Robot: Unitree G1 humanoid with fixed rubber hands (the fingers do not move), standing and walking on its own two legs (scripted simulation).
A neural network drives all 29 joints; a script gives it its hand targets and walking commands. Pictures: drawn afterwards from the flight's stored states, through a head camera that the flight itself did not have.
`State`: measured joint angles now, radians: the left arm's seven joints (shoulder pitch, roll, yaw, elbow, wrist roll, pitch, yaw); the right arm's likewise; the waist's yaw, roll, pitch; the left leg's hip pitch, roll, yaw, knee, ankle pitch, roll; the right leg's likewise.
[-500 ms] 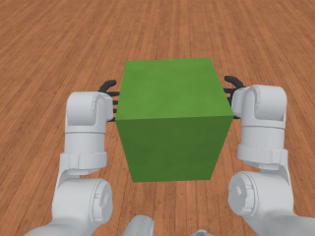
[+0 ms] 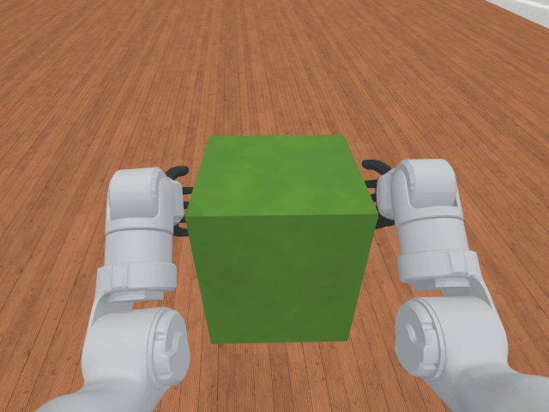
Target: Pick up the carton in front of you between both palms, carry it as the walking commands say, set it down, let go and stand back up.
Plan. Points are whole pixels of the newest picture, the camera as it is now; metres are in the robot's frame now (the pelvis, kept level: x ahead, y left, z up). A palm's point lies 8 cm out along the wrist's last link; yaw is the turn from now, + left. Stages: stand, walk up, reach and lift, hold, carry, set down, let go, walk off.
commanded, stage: carry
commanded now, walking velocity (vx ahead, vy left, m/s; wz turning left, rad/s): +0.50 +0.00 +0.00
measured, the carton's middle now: (278, 238) +0.38 +0.00 +0.08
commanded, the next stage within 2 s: none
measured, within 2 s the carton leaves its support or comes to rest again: neither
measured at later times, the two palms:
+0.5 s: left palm (211, 152) +0.59 +0.12 +0.10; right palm (360, 149) +0.60 -0.18 +0.09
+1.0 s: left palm (197, 98) +0.88 +0.18 +0.07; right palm (310, 95) +0.87 -0.12 +0.08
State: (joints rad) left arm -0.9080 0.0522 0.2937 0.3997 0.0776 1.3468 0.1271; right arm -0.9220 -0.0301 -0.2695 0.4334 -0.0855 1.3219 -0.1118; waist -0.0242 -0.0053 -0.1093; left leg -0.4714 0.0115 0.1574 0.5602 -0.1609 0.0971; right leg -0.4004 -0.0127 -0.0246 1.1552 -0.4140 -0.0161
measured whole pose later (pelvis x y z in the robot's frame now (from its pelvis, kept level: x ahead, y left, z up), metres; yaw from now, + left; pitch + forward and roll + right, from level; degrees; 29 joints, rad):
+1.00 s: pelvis +0.61 +0.04 +0.01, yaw -1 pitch +4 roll +0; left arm -0.19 -0.12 0.14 -0.19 0.12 1.23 0.09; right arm -0.18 0.14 -0.11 -0.18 -0.13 1.21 -0.08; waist -0.01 -0.03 -0.13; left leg -0.40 0.06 0.24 0.49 -0.15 0.07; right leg -0.42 -0.09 -0.04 1.16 -0.36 0.01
